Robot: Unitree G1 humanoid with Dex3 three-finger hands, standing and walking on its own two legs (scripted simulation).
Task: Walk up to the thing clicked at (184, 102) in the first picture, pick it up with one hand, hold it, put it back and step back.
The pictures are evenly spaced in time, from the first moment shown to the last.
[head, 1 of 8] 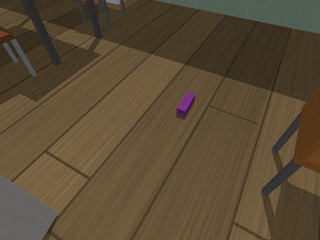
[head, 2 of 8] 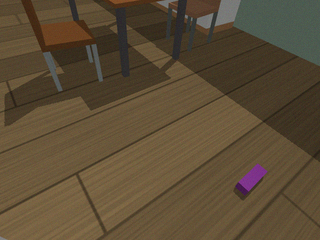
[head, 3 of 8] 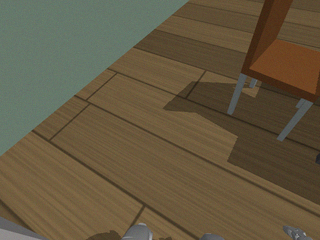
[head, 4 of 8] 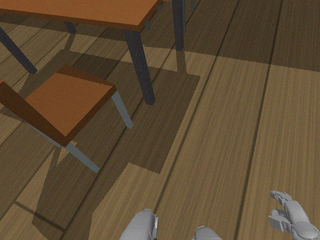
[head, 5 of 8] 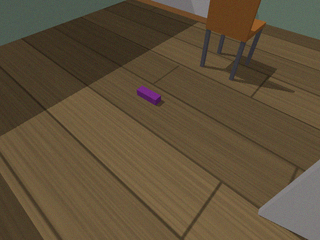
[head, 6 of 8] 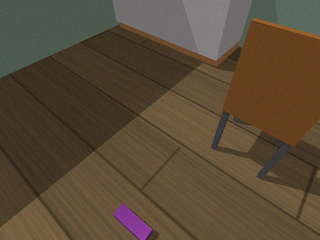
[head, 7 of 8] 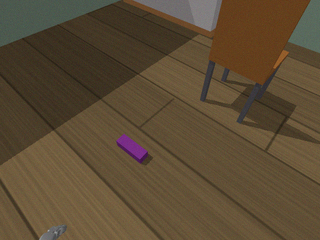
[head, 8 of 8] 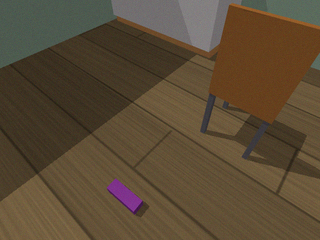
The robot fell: no
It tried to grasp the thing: no
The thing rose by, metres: 0.00
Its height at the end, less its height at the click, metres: +0.00
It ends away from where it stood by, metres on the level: 0.00
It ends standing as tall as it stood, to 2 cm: yes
